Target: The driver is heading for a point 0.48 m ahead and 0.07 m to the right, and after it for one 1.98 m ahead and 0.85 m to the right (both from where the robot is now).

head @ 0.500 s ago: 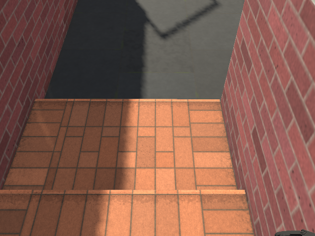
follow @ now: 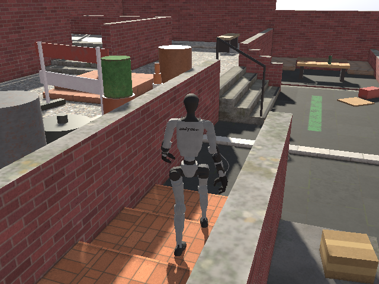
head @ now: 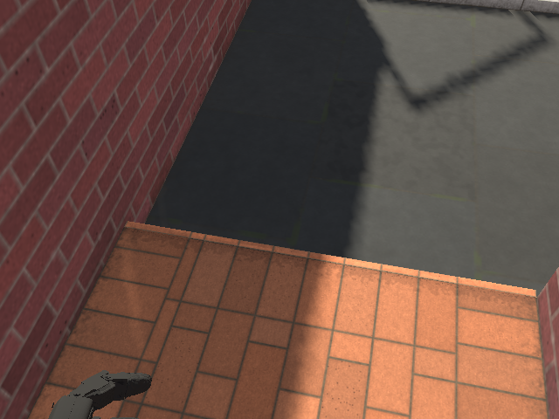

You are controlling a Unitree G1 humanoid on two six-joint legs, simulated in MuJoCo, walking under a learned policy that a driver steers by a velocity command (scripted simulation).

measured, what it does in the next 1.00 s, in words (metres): goes down, turning right: right foot, then left foot 0.12 m lower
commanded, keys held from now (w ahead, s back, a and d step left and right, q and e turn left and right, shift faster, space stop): w+q+shift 0.04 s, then w+shift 0.20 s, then w+e+shift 0.04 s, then e+shift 0.72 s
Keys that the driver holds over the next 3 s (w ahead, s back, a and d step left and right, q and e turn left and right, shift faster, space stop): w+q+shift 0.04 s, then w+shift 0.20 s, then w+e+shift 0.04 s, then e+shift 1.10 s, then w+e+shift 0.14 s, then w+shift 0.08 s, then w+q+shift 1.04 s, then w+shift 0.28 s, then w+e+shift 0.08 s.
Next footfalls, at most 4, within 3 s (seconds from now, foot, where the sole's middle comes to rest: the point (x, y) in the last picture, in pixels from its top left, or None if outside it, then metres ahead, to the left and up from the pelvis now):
0.02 right None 0.21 -0.13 -0.75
0.42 left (219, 418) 0.53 0.14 -0.87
0.84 right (292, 298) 0.84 -0.09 -0.87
1.24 left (226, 274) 0.94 0.10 -0.87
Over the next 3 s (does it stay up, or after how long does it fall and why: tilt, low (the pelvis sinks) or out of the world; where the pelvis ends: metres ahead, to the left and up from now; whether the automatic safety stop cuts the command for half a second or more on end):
stays up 1.65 -0.68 -0.21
